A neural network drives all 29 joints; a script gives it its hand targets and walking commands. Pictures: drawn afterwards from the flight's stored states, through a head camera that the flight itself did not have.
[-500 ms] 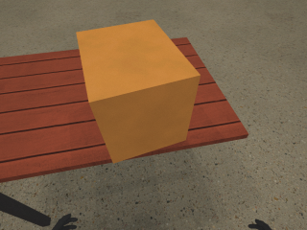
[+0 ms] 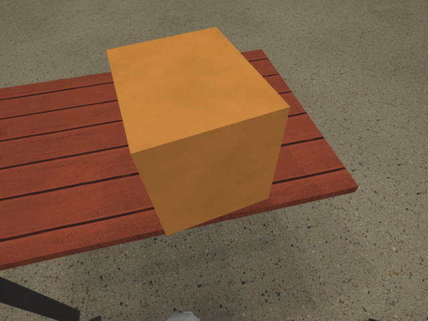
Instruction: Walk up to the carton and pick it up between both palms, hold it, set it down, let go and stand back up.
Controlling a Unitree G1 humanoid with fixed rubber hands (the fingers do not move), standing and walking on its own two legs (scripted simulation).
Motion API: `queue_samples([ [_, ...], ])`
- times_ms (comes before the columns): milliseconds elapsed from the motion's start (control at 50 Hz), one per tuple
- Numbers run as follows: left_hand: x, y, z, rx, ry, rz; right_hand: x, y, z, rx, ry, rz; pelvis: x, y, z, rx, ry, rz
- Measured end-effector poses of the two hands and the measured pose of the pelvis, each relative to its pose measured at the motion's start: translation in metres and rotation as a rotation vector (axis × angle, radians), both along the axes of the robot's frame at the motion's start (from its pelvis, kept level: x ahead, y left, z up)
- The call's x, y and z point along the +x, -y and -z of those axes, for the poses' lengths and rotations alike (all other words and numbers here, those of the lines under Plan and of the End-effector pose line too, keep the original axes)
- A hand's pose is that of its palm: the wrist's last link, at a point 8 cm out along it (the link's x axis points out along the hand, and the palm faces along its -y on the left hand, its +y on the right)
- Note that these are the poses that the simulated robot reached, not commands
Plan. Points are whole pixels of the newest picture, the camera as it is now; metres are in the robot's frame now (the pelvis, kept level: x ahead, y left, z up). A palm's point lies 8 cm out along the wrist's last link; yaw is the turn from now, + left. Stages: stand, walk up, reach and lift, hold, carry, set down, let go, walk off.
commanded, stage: walk up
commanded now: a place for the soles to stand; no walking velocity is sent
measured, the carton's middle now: (192, 128) +0.48 +0.08 +0.09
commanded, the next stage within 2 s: none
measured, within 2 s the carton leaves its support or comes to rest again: neither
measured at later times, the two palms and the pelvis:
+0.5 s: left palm (83, 292) +0.19 +0.29 -0.08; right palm out of the picture +0.11 -0.21 -0.08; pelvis +0.04 +0.04 +0.01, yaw +4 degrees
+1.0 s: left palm out of the picture +0.08 +0.31 -0.10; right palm (342, 302) +0.18 -0.21 -0.07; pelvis +0.03 +0.03 +0.01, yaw +13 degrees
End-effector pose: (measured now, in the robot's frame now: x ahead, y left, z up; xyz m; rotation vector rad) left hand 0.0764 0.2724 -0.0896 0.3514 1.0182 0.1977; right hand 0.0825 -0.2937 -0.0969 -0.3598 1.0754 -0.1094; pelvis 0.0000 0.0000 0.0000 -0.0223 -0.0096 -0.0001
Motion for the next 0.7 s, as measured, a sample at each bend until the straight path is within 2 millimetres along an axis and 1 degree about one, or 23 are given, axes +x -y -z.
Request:
queue_samples([
  [40,-0.002,-0.016,0.007,0.008,-0.035,-0.003,0.003,-0.013,0.003,0.005,0.008,0.003,0.004,-0.011,0.004,0.001,0.002,-0.002],
  [80,0.003,-0.03,0.014,-0.001,-0.055,-0.009,0.001,-0.027,0.004,0.013,0.013,0.012,0.008,-0.021,0.007,0.029,0.011,0.003],
  [120,0.011,-0.037,0.016,-0.009,-0.059,-0.017,-0.002,-0.04,0.005,0.021,0.01,0.037,0.014,-0.028,0.006,0.023,0.011,0.01],
  [160,0.024,-0.04,0.015,-0.021,-0.05,-0.011,-0.005,-0.051,0.003,0.028,0.003,0.066,0.018,-0.032,0.003,0.021,0.016,0.016],
  [240,0.054,-0.034,0.011,-0.065,0.006,0.021,-0.011,-0.068,0.001,0.045,-0.029,0.095,0.026,-0.036,-0.003,0.017,0.018,0.008],
  [300,0.076,-0.023,0.007,-0.096,0.066,0.042,-0.012,-0.075,0.003,0.065,-0.056,0.099,0.03,-0.039,-0.005,0.006,0.023,-0.009],
  [380,0.099,-0.015,-0.002,-0.136,0.118,0.057,-0.001,-0.08,-0.003,0.074,-0.039,0.093,0.036,-0.042,-0.01,0.012,0.019,-0.031],
  [460,0.114,-0.015,-0.008,-0.149,0.158,0.049,0.016,-0.08,-0.012,0.064,0.005,0.065,0.04,-0.044,-0.013,0.012,0.016,-0.057],
  [500,0.116,-0.018,-0.01,-0.149,0.169,0.036,0.026,-0.079,-0.016,0.055,0.025,0.047,0.041,-0.044,-0.014,0.011,0.014,-0.07],
  [560,0.112,-0.023,-0.01,-0.145,0.172,0.011,0.04,-0.078,-0.023,0.043,0.052,0.018,0.042,-0.043,-0.015,0.012,0.012,-0.09],
  [620,0.102,-0.029,-0.008,-0.138,0.158,-0.019,0.053,-0.077,-0.027,0.036,0.074,-0.013,0.043,-0.041,-0.016,0.012,0.01,-0.11],
  [700,0.082,-0.034,-0.003,-0.13,0.123,-0.063,0.068,-0.078,-0.031,0.033,0.096,-0.052,0.042,-0.039,-0.016,0.011,0.01,-0.135],
])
